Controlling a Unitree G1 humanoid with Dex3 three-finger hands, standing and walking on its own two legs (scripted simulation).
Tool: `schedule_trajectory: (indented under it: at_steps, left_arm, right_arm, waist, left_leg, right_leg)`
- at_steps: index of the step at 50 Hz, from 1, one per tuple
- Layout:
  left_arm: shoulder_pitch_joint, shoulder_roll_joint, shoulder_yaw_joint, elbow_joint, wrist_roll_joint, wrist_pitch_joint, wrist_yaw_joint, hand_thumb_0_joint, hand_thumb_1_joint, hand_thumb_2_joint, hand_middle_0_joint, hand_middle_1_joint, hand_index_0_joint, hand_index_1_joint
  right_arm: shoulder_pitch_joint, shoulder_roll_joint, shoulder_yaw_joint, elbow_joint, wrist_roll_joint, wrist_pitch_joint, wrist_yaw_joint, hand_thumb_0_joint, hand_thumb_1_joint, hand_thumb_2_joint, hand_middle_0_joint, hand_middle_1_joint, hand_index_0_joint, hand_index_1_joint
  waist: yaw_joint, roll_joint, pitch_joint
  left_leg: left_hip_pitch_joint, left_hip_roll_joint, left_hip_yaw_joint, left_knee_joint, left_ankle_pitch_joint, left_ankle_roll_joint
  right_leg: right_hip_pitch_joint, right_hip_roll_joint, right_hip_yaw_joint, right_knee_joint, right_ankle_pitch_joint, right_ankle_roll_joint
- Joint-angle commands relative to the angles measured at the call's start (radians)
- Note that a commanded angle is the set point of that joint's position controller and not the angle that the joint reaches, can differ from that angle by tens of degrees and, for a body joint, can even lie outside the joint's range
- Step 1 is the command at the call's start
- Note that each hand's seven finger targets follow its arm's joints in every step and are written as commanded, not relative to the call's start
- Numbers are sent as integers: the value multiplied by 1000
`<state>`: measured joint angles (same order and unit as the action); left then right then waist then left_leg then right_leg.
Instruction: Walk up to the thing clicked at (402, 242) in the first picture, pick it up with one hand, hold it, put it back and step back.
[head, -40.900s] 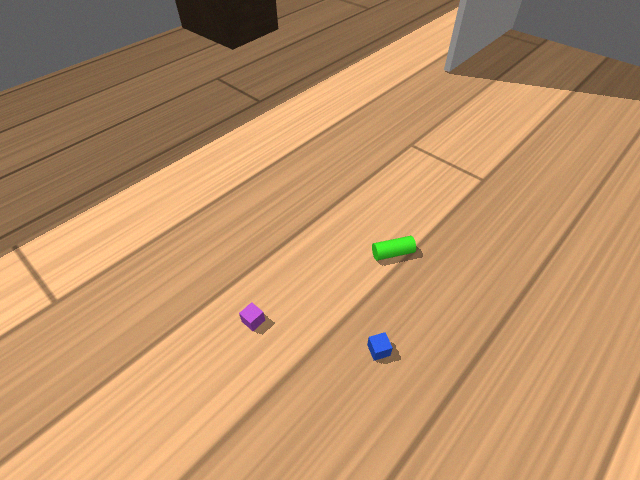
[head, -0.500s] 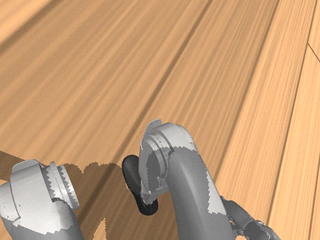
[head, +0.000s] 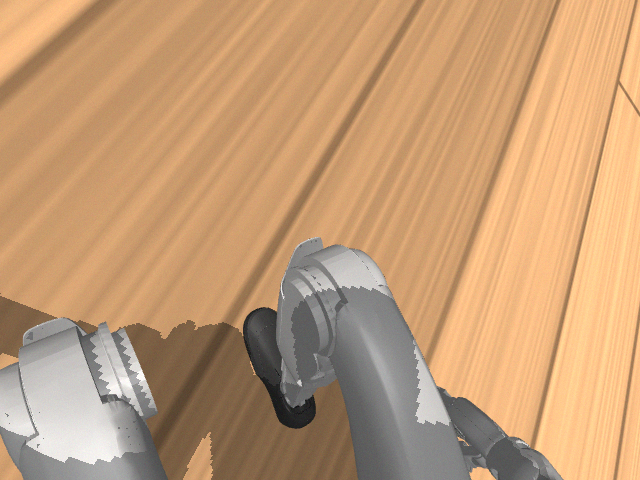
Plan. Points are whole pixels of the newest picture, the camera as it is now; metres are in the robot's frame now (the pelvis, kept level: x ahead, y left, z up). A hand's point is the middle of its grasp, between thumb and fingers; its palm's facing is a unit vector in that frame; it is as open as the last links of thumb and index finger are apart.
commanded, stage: open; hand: left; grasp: from above
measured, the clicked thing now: out of the picture +0.45 +0.42 -0.27
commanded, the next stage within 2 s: withdraw in 0.08 s
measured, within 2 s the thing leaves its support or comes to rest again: neither
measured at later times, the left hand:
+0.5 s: hand out of the picture +0.45 +0.42 -0.17, palm faces -0.33 -0.10 -0.94, open 14.0 cm
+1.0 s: hand out of the picture +0.43 +0.41 -0.08, palm faces -0.48 -0.15 -0.86, open 13.8 cm
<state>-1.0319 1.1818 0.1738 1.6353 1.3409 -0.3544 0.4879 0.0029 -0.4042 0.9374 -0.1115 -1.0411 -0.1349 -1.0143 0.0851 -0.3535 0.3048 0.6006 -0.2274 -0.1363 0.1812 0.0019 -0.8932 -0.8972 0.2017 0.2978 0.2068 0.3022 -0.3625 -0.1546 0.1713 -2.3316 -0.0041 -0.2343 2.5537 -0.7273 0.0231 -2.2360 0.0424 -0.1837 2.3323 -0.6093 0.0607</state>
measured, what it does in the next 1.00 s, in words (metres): stands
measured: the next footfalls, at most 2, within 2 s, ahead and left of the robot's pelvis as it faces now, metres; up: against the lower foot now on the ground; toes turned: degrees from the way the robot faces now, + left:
none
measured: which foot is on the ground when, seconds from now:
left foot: down 0.00-1.00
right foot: down 0.00-1.00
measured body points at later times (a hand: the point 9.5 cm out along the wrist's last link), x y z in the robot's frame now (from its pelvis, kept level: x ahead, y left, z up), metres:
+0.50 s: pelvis +0.00 +0.00 +0.01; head +0.26 +0.14 +0.35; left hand +0.47 +0.42 -0.12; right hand +0.08 -0.26 -0.05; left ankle +0.06 +0.12 -0.27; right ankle +0.13 -0.12 -0.27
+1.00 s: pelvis -0.01 +0.00 +0.05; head +0.23 +0.12 +0.41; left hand +0.45 +0.41 -0.03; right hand +0.09 -0.28 -0.03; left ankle +0.06 +0.12 -0.27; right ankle +0.13 -0.12 -0.27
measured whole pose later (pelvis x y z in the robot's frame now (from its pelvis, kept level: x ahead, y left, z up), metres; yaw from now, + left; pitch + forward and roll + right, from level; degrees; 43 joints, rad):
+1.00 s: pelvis -0.01 +0.00 +0.05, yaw +5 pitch +33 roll -12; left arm -1.01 1.04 0.13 1.30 1.20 -0.43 0.06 0.00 -0.47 0.99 -0.12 -0.99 -0.12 -0.99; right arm 0.14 -0.34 0.17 0.61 -0.12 0.07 0.09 0.00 -0.91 -0.90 0.20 0.30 0.21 0.30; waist -0.26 -0.02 0.01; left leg -2.26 -0.02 -0.14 2.35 -0.67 0.04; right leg -2.18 0.01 -0.11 2.20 -0.61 0.04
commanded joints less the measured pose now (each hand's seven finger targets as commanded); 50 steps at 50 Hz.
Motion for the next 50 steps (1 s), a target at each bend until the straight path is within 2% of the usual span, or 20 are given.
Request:
schedule_trajectory:
  at_steps: [1, 6, 8, 11, 14, 15, 16, 17, 18, 20, 23, 24, 29, 34, 36, 39, 44, 45, 48, 50]
  left_arm:
    - [-206, 270, 19, -119, -28, 6, 41, 0, -459, 1009, -56, -1086, -74, -1067]
    - [-216, 289, 32, -111, -22, 4, 44, 0, -433, 981, -50, -1101, -80, -1068]
    - [-229, 257, 5, -123, -19, 5, 40, 0, -435, 982, -48, -1103, -78, -1070]
    - [-224, 305, 37, -143, -16, 7, 33, 0, -510, 975, -49, -1023, -75, -996]
    - [-239, 330, 67, -180, -26, 17, 41, 0, -520, 981, -52, -1017, -72, -996]
    - [-255, 302, 44, -219, -22, 23, 34, 0, -526, 985, -53, -1015, -70, -998]
    - [-246, 318, 64, -231, -32, 32, 29, 0, -525, 986, -54, -1016, -70, -999]
    - [-262, 303, 52, -277, -33, 41, 18, 0, -527, 988, -53, -1013, -67, -998]
    - [-239, 319, 73, -291, -41, 51, 8, 0, -537, 996, -56, -1012, -64, -1003]
    - [-212, 315, 90, -401, -58, 71, -23, 0, -532, 995, -55, -1010, -64, -1001]
    - [-157, 260, 99, -490, -94, 111, -92, 0, -520, 996, -55, -1009, -63, -999]
    - [-151, 230, 81, -513, -104, 124, -124, 0, -512, 993, -55, -1007, -65, -997]
    - [-176, 81, -7, -578, -162, 161, -280, 0, -510, 1004, -72, -1011, -73, -1010]
    - [-197, 41, -34, -627, -220, 147, -410, 0, -472, 980, -93, -996, -99, -990]
    - [-198, 63, -32, -594, -223, 122, -447, 0, -490, 994, -95, -998, -93, -999]
    - [-215, 64, -42, -559, -227, 66, -479, 0, -471, 981, -114, -987, -113, -988]
    - [-222, 115, -18, -502, -190, -45, -461, 0, -471, 978, -121, -979, -118, -981]
    - [-234, 132, -4, -490, -180, -65, -438, 0, -475, 980, -119, -983, -117, -986]
    - [-222, 126, 4, -434, -143, -98, -365, 0, -470, 972, -128, -974, -126, -976]
    - [-243, 162, 28, -421, -110, -108, -307, 0, -471, 966, -132, -965, -130, -967]
  right_arm:
    - [181, -339, -106, 15, 9, -1, -15, 0, -884, -896, 201, 300, 201, 300]
    - [173, -342, -105, 11, 7, 3, -15, 0, -884, -895, 201, 300, 201, 300]
    - [173, -342, -107, 3, 8, 4, -15, 0, -884, -895, 201, 300, 201, 300]
    - [198, -344, -106, 14, 8, 1, -12, 0, -896, -896, 200, 300, 200, 300]
    - [188, -343, -120, 7, 10, 2, -13, 0, -898, -898, 200, 300, 200, 300]
    - [196, -335, -122, -2, 11, -2, -9, 0, -899, -898, 200, 300, 200, 300]
    - [191, -334, -133, 9, 15, -2, -10, 0, -899, -898, 200, 300, 200, 300]
    - [201, -329, -136, 4, 17, -3, -8, 0, -899, -899, 200, 300, 200, 300]
    - [195, -329, -147, 5, 22, -1, -8, 0, -901, -900, 200, 300, 200, 300]
    - [215, -313, -170, 19, 32, 9, -5, 0, -900, -900, 200, 300, 200, 300]
    - [239, -312, -224, 14, 53, 31, 5, 0, -897, -899, 200, 300, 200, 300]
    - [240, -296, -230, 16, 64, 43, 9, 0, -895, -899, 200, 300, 200, 300]
    - [280, -280, -271, 19, 107, 119, -18, 0, -899, -901, 200, 300, 200, 300]
    - [298, -252, -276, 18, 129, 168, -58, 0, -897, -900, 200, 300, 200, 300]
    - [290, -251, -263, 7, 134, 178, -77, 0, -900, -902, 200, 300, 200, 300]
    - [270, -229, -243, 8, 132, 190, -96, 0, -900, -902, 200, 300, 200, 300]
    - [243, -218, -211, -9, 116, 197, -114, 0, -900, -902, 200, 300, 200, 300]
    - [233, -219, -208, -4, 113, 200, -116, 0, -901, -902, 200, 300, 200, 300]
    - [228, -222, -195, 1, 100, 208, -109, 0, -902, -902, 200, 300, 200, 300]
    - [225, -240, -194, 3, 92, 217, -105, 0, -903, -901, 200, 300, 200, 300]
  waist:
    - [-27, 597, -646]
    - [-29, 587, -629]
    - [-34, 589, -619]
    - [-33, 611, -650]
    - [-6, 634, -684]
    - [-9, 667, -711]
    - [9, 681, -730]
    - [8, 697, -740]
    - [29, 706, -759]
    - [75, 757, -843]
    - [103, 745, -850]
    - [113, 746, -868]
    - [91, 610, -820]
    - [72, 474, -784]
    - [61, 411, -764]
    - [67, 421, -721]
    - [88, 449, -757]
    - [100, 466, -774]
    - [95, 484, -780]
    - [96, 511, -793]
  left_leg:
    - [545, 43, 57, -303, 290, -28]
    - [510, 40, 62, -294, 270, -23]
    - [522, 40, 60, -306, 262, -25]
    - [569, 45, 58, -297, 305, -28]
    - [570, 42, 64, -301, 285, -28]
    - [597, 41, 72, -309, 305, -30]
    - [604, 42, 71, -310, 303, -32]
    - [609, 38, 79, -310, 326, -33]
    - [603, 36, 80, -317, 319, -34]
    - [653, 33, 92, -342, 354, -38]
    - [664, 25, 95, -366, 373, -41]
    - [662, 22, 102, -378, 370, -38]
    - [581, 7, 116, -442, 238, -13]
    - [572, -3, 118, -471, 232, 2]
    - [531, -9, 124, -461, 227, 10]
    - [516, -9, 130, -470, 194, 8]
    - [540, -6, 136, -476, 193, 3]
    - [548, -5, 134, -475, 197, 1]
    - [578, -4, 133, -458, 244, 1]
    - [585, -8, 130, -444, 264, -3]
  right_leg:
    - [313, 31, -87, -153, 217, -80]
    - [313, 30, -85, -158, 208, -81]
    - [301, 28, -86, -158, 199, -80]
    - [311, 26, -79, -155, 222, -77]
    - [310, 24, -76, -156, 206, -83]
    - [317, 26, -72, -156, 223, -82]
    - [309, 25, -71, -153, 218, -83]
    - [309, 23, -68, -156, 234, -83]
    - [308, 21, -67, -156, 226, -87]
    - [325, 18, -56, -164, 238, -90]
    - [273, 3, -40, -177, 232, -100]
    - [271, 4, -30, -185, 223, -102]
    - [291, -1, -7, -279, 154, -113]
    - [330, -9, 19, -342, 141, -110]
    - [353, -10, 23, -359, 141, -109]
    - [336, -11, 33, -362, 108, -112]
    - [357, -6, 28, -335, 112, -105]
    - [342, -5, 26, -320, 117, -105]
    - [325, -2, 15, -296, 145, -100]
    - [303, -2, 8, -278, 146, -104]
